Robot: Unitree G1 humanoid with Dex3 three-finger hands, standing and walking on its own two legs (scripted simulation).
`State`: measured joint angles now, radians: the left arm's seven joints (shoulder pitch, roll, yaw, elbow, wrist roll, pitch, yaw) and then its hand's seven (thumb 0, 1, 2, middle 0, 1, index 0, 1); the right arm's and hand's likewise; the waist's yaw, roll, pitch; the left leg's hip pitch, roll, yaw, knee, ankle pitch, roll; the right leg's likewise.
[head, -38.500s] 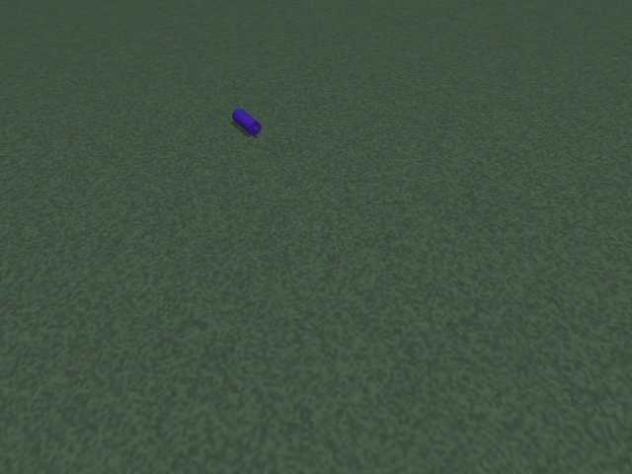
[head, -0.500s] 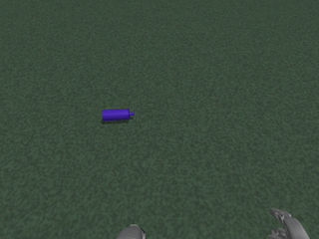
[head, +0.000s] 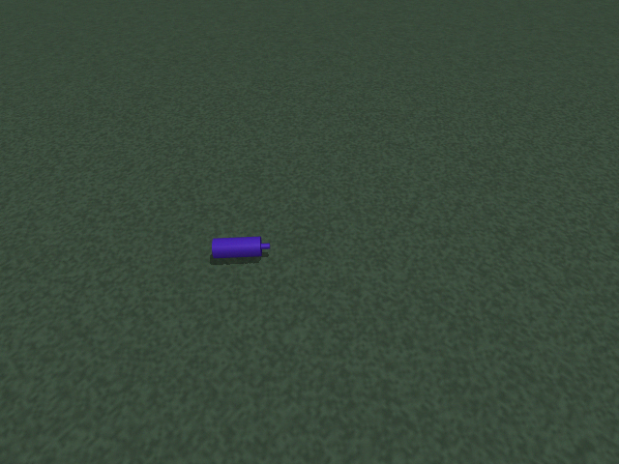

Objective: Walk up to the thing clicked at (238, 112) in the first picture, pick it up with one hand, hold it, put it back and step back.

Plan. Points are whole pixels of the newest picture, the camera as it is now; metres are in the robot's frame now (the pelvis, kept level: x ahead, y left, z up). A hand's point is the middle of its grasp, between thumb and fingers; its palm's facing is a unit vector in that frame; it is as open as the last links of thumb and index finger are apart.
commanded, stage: step back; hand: left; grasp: from above
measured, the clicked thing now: (242, 247) +1.06 +0.30 -0.73
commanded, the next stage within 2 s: stand in 0.68 s
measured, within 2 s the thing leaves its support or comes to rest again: neither
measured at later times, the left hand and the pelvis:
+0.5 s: hand out of the picture +0.13 +0.26 -0.15, palm faces +0.05 -0.93 -0.35, open 7.4 cm; pelvis +0.05 +0.00 -0.01, yaw +1 degrees
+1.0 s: hand out of the picture +0.15 +0.25 -0.14, palm faces -0.01 -0.94 -0.33, open 7.4 cm; pelvis +0.06 +0.00 +0.01, yaw +0 degrees
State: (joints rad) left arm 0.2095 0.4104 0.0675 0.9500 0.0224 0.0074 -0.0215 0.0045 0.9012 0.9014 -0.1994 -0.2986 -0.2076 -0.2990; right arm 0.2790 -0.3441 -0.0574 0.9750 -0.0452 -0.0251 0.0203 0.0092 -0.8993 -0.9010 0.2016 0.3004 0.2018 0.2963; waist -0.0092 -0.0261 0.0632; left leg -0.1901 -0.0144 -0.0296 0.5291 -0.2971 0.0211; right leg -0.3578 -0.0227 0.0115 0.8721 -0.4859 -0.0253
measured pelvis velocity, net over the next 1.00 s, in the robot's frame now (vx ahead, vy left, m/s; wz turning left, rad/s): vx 0.06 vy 0.00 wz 0.00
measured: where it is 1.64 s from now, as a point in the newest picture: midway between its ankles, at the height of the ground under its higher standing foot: outside the picture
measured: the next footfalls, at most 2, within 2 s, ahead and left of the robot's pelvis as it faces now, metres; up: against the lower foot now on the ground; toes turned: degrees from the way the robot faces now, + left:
right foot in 0.12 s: +0.10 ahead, -0.14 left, +0.00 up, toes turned -2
left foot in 0.40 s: +0.10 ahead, +0.12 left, +0.00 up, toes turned +0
